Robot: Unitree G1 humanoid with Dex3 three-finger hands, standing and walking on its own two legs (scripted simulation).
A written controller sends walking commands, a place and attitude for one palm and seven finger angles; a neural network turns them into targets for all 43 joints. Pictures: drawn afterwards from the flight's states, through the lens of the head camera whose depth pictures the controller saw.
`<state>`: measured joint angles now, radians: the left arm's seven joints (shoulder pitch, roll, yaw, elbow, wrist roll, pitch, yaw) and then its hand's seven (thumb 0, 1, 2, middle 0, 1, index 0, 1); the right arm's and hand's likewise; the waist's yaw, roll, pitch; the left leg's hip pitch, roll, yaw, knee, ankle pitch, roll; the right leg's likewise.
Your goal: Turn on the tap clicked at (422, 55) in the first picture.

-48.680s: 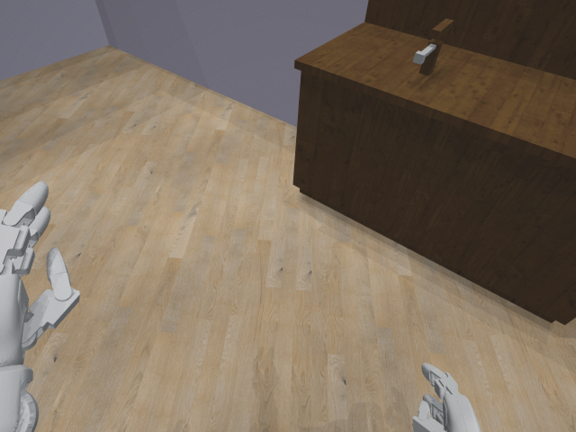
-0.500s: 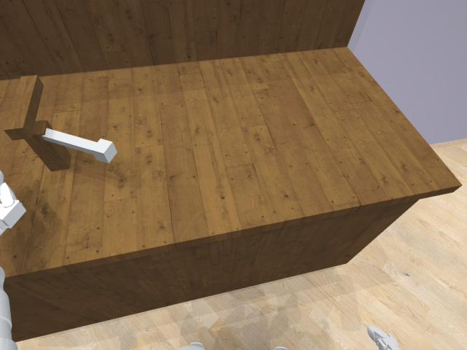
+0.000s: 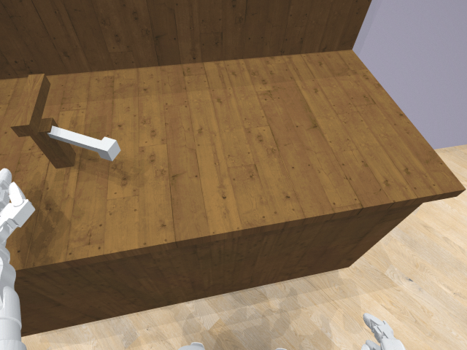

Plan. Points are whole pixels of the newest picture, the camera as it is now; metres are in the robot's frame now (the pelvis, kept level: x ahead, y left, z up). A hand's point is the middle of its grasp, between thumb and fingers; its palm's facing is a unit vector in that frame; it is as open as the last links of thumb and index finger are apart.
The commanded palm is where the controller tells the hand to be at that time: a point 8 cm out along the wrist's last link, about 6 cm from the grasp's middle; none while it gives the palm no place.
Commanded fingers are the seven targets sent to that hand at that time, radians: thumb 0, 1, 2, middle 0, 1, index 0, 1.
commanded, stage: push the lever round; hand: left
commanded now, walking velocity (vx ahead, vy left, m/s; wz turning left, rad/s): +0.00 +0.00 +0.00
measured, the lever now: (108, 149) +0.43 +0.26 +0.07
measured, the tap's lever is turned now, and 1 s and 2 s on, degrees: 59 59 59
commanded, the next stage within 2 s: none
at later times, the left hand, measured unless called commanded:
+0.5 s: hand (47, 197) +0.32 +0.33 +0.07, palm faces +0.49 -0.86 -0.10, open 7.8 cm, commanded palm +0.28 +0.36 +0.07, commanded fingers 0.00 0.90 0.90 -0.15 -0.15 -0.15 -0.15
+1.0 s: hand (65, 198) +0.32 +0.29 +0.08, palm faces +0.60 -0.80 -0.07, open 7.8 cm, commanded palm +0.28 +0.32 +0.07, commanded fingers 0.00 0.90 0.90 -0.15 -0.15 -0.15 -0.15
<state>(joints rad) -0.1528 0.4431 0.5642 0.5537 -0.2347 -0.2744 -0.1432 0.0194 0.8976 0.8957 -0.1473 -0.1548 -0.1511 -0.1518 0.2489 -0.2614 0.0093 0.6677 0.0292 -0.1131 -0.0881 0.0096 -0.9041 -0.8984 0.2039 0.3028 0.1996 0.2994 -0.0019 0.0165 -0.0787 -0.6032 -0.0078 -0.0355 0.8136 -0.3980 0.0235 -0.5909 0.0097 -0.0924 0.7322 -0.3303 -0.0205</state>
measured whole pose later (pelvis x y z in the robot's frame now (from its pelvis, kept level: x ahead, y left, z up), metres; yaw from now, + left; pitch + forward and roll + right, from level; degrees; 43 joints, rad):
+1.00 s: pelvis +0.00 -0.02 +0.00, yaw +0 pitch +9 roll -1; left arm -0.14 0.28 0.44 0.44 -0.17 -0.28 0.17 0.02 0.90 0.90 -0.15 -0.15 -0.15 -0.15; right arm 0.21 -0.24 0.00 0.69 0.02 -0.08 -0.07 0.01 -0.90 -0.90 0.20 0.30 0.20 0.30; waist 0.00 0.03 -0.08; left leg -0.56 0.00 -0.04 0.79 -0.39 0.00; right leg -0.56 0.02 -0.10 0.74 -0.34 -0.04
